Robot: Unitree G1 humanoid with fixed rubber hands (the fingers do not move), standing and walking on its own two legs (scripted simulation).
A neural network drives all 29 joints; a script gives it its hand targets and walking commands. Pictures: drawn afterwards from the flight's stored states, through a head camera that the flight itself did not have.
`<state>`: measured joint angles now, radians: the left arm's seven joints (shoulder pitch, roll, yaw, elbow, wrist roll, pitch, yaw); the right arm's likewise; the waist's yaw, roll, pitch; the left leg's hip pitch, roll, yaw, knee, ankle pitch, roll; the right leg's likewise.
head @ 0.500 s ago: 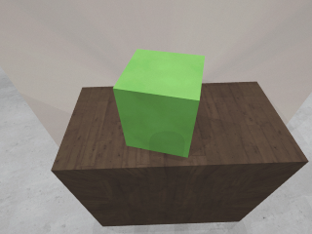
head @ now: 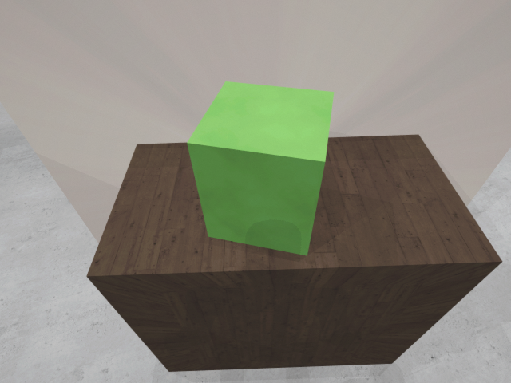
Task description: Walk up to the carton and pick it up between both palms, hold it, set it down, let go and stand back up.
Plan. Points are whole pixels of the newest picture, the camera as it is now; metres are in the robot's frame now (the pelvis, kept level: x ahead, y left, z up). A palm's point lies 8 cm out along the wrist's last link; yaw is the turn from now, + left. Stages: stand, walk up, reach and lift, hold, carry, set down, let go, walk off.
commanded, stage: stand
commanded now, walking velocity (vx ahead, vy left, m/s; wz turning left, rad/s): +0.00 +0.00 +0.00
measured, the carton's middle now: (266, 169) +0.51 -0.01 +0.06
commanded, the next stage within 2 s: none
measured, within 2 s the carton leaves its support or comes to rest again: neither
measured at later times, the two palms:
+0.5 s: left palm out of the picture +0.06 +0.28 -0.11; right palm out of the picture +0.07 -0.27 -0.12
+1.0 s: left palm out of the picture +0.06 +0.28 -0.12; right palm out of the picture +0.07 -0.27 -0.13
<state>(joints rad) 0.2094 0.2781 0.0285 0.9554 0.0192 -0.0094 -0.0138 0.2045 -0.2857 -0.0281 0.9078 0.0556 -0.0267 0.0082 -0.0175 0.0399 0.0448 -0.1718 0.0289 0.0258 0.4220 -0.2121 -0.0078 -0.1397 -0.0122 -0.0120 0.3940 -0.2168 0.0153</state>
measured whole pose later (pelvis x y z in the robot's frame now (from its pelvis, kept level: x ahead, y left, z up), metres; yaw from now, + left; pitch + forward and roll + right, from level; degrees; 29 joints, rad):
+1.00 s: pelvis +0.00 +0.00 +0.00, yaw +0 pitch -3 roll +0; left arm 0.19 0.28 0.03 1.02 0.01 -0.01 -0.01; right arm 0.20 -0.29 -0.03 0.95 0.06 -0.03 0.01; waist -0.02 0.04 0.04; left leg -0.17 0.03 0.03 0.42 -0.21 -0.01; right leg -0.14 -0.01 -0.01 0.39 -0.21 0.02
